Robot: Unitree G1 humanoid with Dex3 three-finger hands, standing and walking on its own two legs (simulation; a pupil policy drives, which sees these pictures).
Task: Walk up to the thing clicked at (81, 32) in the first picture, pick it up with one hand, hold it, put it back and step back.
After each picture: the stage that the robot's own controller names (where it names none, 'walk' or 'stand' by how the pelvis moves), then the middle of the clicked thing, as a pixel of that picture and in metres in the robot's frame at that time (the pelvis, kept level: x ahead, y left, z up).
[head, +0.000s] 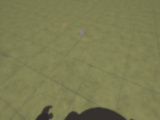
stand; (81, 32) +2.02 +0.28 -0.72
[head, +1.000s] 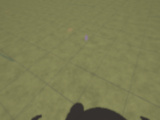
walk; (86, 37) +1.89 +0.28 -0.72
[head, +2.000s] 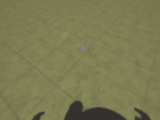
walk; (83, 48) +1.27 +0.25 -0.70
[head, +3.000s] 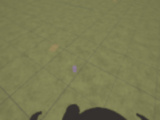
walk; (74, 69) +0.79 +0.24 -0.70
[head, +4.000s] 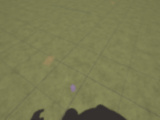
walk; (73, 88) +0.47 +0.18 -0.71
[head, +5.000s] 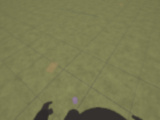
stand; (75, 100) +0.31 +0.17 -0.71
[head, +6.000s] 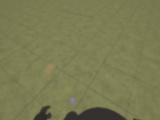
stand; (73, 101) +0.31 +0.19 -0.72
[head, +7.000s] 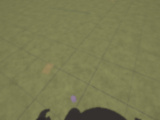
stand; (73, 99) +0.31 +0.21 -0.71
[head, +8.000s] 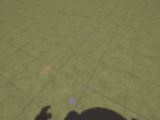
stand; (71, 100) +0.31 +0.21 -0.72
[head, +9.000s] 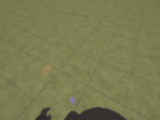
stand; (72, 100) +0.33 +0.20 -0.72
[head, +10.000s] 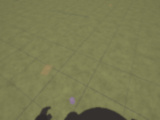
stand; (72, 100) +0.32 +0.20 -0.73
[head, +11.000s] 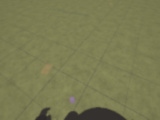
go down; (72, 100) +0.32 +0.20 -0.72
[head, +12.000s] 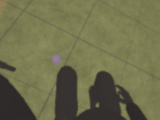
go down; (56, 59) +0.39 +0.26 -0.31
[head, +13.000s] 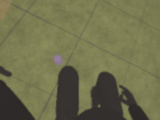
approach; (58, 60) +0.38 +0.27 -0.30
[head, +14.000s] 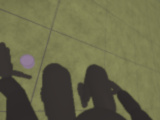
close in; (28, 62) +0.34 +0.31 -0.21
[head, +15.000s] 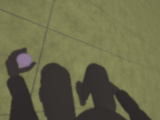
close; (25, 61) +0.34 +0.31 -0.21
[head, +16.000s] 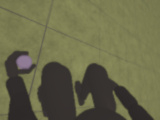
lift; (24, 63) +0.32 +0.30 -0.21
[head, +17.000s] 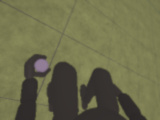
lift; (41, 66) +0.29 +0.29 -0.16
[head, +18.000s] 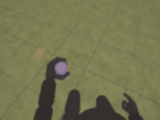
lift; (62, 71) +0.32 +0.19 +0.03
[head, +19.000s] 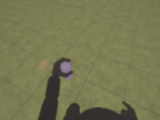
hold; (67, 71) +0.34 +0.17 +0.02
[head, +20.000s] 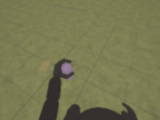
hold; (67, 72) +0.33 +0.17 +0.02
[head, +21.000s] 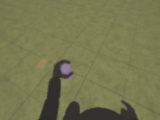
crouch; (67, 72) +0.34 +0.17 -0.01
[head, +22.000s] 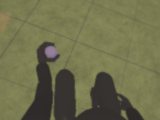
lower; (52, 54) +0.41 +0.26 -0.10
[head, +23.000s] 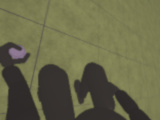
lower; (19, 55) +0.38 +0.32 -0.22
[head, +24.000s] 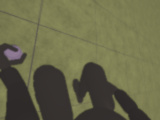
lower; (15, 55) +0.38 +0.32 -0.22
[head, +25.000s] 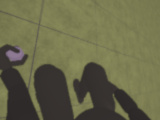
lower; (17, 56) +0.37 +0.32 -0.21
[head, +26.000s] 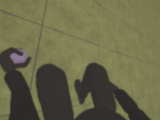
lower; (20, 58) +0.36 +0.32 -0.21
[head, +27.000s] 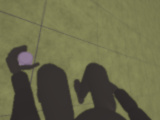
open; (25, 60) +0.35 +0.29 -0.22
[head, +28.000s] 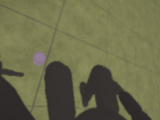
stand; (39, 59) +0.35 +0.28 -0.22
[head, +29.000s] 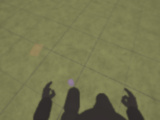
stand; (71, 82) +0.36 +0.19 -0.56
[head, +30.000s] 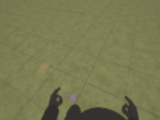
stand; (73, 98) +0.34 +0.18 -0.67
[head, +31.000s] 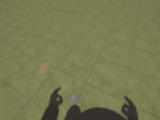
stand; (73, 98) +0.33 +0.18 -0.67
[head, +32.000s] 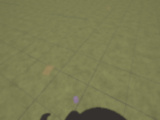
stand; (75, 99) +0.36 +0.17 -0.72
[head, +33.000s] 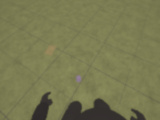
walk; (78, 78) +0.47 +0.13 -0.70
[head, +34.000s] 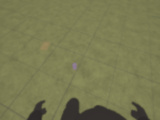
walk; (74, 66) +0.72 +0.21 -0.70
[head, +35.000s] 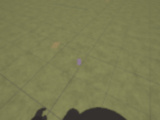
stand; (79, 61) +0.99 +0.19 -0.71
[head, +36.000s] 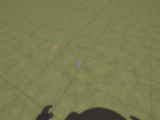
stand; (79, 63) +0.98 +0.21 -0.73
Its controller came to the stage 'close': yes
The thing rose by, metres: 0.72
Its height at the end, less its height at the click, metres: +0.00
